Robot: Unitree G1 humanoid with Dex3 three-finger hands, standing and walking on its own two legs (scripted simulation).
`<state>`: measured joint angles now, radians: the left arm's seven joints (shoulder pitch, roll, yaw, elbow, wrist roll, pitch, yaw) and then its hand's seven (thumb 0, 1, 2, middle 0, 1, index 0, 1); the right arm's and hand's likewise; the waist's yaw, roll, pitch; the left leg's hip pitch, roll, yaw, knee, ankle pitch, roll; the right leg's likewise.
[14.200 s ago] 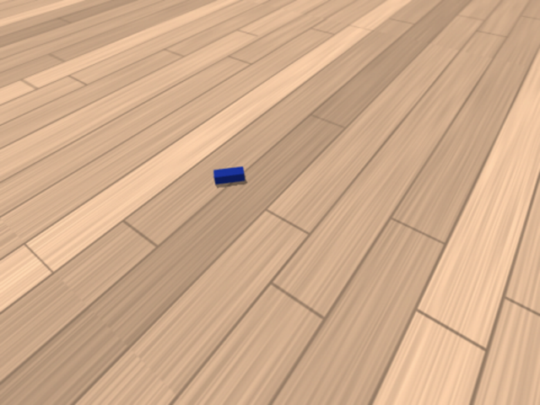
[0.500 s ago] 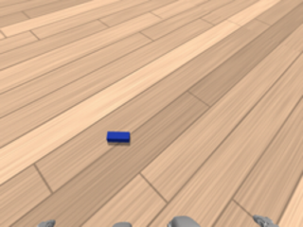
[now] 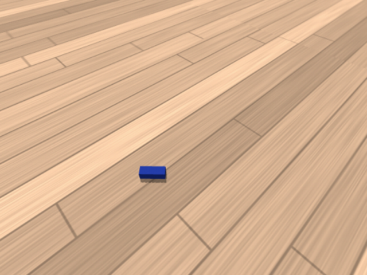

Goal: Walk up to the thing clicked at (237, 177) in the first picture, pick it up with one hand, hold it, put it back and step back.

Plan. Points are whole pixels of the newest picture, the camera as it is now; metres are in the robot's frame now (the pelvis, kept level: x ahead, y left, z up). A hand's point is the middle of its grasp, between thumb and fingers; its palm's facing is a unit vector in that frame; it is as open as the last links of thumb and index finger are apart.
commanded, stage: walk up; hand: left
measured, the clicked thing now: (152, 172) +0.81 +0.24 -0.74
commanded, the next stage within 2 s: stand in 0.72 s
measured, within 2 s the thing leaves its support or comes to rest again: neither
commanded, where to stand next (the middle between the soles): +0.43 +0.00 m, yaw +0 degrees
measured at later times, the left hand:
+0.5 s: hand out of the picture +0.12 +0.25 -0.15, palm faces +0.03 -0.94 -0.34, open 7.4 cm
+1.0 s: hand out of the picture +0.09 +0.24 -0.14, palm faces -0.02 -0.94 -0.34, open 7.4 cm
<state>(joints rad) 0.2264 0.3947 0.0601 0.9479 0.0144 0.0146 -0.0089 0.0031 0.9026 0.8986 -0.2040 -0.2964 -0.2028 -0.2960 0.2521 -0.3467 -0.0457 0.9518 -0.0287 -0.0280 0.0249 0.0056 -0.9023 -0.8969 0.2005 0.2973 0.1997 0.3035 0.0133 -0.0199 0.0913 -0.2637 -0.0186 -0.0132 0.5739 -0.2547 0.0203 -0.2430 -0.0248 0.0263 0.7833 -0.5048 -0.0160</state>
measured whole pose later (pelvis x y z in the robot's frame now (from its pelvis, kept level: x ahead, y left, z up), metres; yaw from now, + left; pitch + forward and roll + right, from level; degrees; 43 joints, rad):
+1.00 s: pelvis +0.02 -0.01 +0.02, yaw +0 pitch -3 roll +0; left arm 0.10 0.35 0.00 1.14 0.01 -0.02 -0.01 0.00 0.90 0.90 -0.20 -0.30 -0.20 -0.30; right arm 0.06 -0.34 -0.01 1.13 -0.01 -0.02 0.02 0.00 -0.90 -0.90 0.20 0.30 0.20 0.30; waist 0.00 0.01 0.07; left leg -0.14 0.01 0.00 0.34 -0.15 -0.01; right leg -0.09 -0.02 -0.01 0.33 -0.19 0.02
